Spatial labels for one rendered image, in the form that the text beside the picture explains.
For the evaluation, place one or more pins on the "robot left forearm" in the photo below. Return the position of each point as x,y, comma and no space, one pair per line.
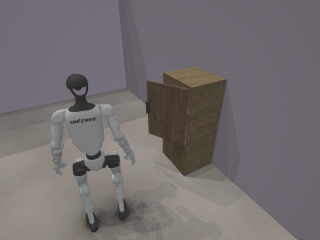
56,155

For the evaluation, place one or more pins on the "cupboard door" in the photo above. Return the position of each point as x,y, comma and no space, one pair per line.
168,116

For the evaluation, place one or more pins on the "right robot upper arm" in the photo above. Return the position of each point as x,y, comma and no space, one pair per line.
108,111

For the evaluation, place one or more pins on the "robot left thigh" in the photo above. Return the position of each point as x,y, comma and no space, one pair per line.
80,174

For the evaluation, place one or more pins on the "left robot upper arm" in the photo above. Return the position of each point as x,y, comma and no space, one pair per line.
57,119

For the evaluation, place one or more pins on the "robot right hand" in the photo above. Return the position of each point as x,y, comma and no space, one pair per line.
131,156

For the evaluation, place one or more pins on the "robot left hand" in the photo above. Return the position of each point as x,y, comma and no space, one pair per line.
57,167

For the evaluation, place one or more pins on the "robot right forearm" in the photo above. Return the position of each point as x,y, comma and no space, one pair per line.
124,144

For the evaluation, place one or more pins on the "handle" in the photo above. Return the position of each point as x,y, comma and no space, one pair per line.
148,107

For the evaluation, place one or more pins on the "left robot shin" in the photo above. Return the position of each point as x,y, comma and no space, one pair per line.
87,204

